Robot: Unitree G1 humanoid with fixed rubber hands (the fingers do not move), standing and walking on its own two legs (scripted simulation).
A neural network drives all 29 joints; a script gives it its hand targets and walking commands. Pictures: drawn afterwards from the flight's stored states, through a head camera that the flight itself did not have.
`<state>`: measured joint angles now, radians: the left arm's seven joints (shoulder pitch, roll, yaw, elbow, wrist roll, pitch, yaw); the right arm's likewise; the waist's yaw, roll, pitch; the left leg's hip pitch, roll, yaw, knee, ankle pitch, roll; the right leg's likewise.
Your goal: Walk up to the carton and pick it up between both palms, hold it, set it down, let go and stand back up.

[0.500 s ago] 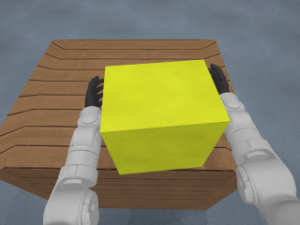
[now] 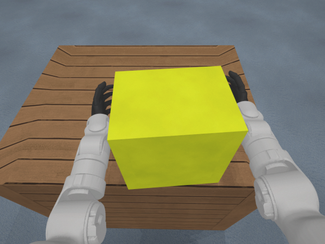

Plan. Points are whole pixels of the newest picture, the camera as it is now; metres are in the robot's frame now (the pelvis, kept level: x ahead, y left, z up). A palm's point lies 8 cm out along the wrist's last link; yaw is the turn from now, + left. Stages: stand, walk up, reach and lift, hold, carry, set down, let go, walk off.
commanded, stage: reach and lift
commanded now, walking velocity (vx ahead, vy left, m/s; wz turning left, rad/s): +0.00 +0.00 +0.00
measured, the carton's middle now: (171, 132) +0.38 +0.03 +0.05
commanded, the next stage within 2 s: none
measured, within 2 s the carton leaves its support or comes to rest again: leaves its support in 1.02 s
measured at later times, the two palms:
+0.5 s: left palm (100, 117) +0.37 +0.20 +0.10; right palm (241, 104) +0.44 -0.14 +0.11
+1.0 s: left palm (100, 117) +0.37 +0.20 +0.10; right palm (242, 105) +0.43 -0.14 +0.12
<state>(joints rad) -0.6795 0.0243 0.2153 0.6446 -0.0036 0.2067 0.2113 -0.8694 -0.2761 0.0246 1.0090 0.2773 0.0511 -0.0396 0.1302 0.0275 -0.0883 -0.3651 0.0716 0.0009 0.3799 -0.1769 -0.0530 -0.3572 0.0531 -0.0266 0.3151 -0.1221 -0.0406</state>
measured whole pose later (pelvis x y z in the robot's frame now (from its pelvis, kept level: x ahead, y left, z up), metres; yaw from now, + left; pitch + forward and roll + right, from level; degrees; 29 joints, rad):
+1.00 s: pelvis +0.02 +0.01 +0.01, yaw +2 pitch +5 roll -1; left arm -0.50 -0.08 0.29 0.43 0.20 0.24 0.10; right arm -0.71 -0.17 -0.19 0.93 -0.02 -0.07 0.10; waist 0.05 -0.02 -0.09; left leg -0.21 0.04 -0.01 0.30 -0.17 -0.03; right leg -0.20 0.02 -0.04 0.25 -0.13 -0.02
